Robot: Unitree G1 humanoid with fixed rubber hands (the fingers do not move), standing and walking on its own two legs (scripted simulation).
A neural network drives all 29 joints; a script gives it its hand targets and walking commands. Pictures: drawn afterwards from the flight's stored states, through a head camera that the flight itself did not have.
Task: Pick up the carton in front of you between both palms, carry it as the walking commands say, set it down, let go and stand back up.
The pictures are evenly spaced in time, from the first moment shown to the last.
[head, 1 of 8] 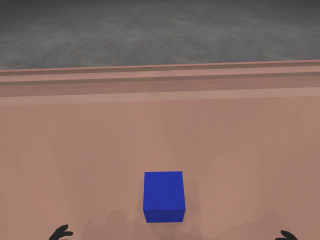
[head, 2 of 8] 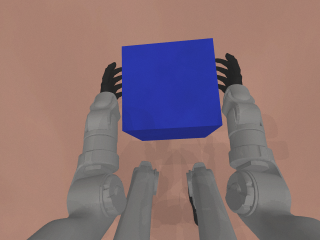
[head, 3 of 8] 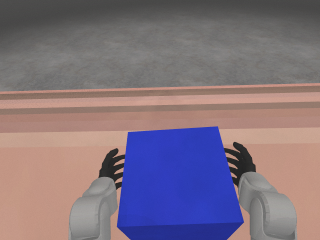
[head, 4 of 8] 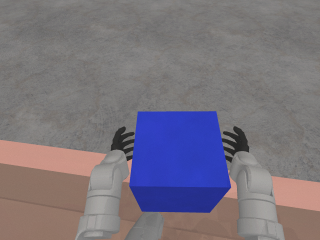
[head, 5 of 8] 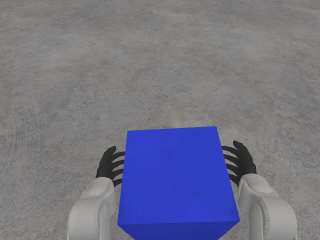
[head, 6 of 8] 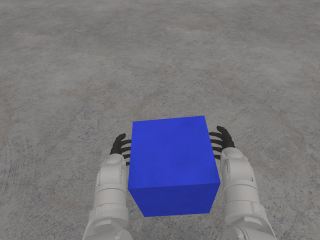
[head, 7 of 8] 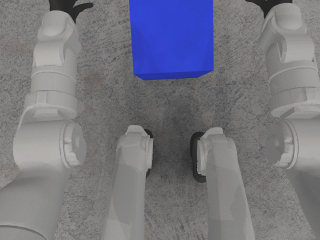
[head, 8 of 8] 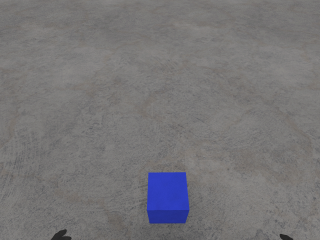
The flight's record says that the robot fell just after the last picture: no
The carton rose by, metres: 0.68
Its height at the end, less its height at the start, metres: -1.48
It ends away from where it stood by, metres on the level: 6.13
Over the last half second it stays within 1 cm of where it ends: yes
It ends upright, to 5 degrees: yes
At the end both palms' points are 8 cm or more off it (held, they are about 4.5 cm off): yes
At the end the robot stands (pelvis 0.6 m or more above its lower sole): yes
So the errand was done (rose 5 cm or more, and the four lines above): yes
